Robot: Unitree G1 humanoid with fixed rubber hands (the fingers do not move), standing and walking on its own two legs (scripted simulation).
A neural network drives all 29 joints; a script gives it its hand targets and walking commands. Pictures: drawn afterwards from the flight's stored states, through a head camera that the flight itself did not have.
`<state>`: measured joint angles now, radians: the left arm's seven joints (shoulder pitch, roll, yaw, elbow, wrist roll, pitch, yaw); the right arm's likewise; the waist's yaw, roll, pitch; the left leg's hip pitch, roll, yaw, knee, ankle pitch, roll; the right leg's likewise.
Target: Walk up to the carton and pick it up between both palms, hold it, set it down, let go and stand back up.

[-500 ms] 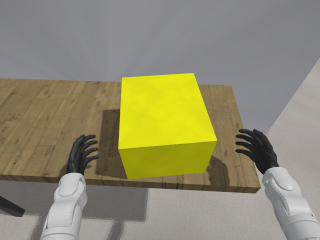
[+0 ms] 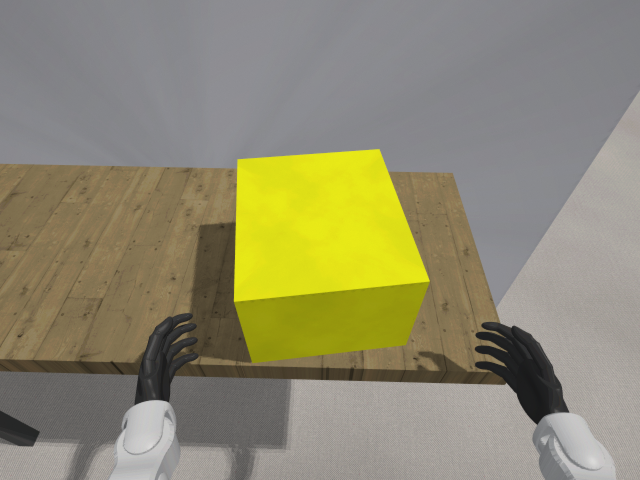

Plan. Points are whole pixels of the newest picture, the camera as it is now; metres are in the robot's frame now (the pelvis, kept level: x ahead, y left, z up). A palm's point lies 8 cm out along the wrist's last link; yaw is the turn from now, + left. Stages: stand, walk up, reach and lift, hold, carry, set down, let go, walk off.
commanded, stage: set down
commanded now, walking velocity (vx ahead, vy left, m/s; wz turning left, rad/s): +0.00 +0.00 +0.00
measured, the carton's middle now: (319, 249) +0.45 +0.06 -0.01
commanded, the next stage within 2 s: let go in 1.16 s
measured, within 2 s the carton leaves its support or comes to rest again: neither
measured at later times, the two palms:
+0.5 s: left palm (164, 426) +0.18 +0.23 -0.04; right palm (530, 433) +0.20 -0.22 -0.04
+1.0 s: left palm (159, 446) +0.16 +0.24 -0.07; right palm (508, 458) +0.18 -0.20 -0.08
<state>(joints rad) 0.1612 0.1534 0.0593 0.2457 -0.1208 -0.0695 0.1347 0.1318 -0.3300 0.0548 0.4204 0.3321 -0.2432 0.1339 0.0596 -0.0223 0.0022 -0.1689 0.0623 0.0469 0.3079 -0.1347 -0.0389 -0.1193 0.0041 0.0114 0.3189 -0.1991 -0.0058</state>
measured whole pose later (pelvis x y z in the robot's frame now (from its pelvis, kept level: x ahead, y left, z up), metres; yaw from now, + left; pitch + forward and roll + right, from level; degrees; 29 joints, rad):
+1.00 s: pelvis +0.01 +0.01 +0.00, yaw +1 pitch -3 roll +0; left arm 0.23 0.19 0.00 0.45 -0.03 0.09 0.03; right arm 0.17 -0.19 0.00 0.68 0.06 -0.20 0.05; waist 0.02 0.00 0.07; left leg -0.12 0.04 0.03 0.35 -0.18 -0.03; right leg -0.04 -0.02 -0.01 0.33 -0.23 0.01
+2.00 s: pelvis +0.00 +0.01 -0.01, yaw +2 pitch -4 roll -1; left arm 0.26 0.35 0.06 0.78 0.02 -0.01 0.00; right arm 0.25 -0.35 -0.07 0.82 -0.02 -0.03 0.01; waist 0.00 -0.01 0.04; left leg -0.16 0.05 0.01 0.47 -0.23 -0.03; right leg -0.08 -0.01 -0.02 0.43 -0.28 0.01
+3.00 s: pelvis -0.04 +0.02 +0.00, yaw +3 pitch -4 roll -1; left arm 0.25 0.36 0.00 0.98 0.00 -0.02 0.00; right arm 0.20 -0.34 -0.02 0.98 -0.01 -0.02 0.01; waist 0.00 -0.01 0.06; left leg -0.20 0.02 0.01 0.38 -0.12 0.00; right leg -0.12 -0.04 -0.02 0.37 -0.19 0.03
